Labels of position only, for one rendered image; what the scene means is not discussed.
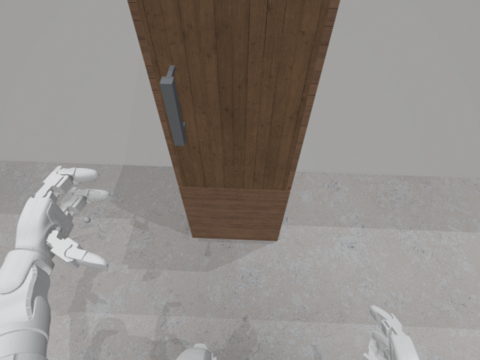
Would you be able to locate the right robot hand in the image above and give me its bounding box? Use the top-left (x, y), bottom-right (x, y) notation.
top-left (363, 305), bottom-right (421, 360)

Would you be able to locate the handle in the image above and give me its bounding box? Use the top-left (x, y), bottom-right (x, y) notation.
top-left (160, 65), bottom-right (186, 146)

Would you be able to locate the cupboard door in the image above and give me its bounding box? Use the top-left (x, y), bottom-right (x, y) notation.
top-left (136, 0), bottom-right (330, 191)

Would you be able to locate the left robot hand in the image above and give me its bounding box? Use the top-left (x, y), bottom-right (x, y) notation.
top-left (15, 166), bottom-right (111, 269)

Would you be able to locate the robot left shin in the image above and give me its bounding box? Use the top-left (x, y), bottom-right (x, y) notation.
top-left (193, 343), bottom-right (208, 350)

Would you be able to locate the robot left forearm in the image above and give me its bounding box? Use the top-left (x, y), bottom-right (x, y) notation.
top-left (0, 248), bottom-right (55, 360)

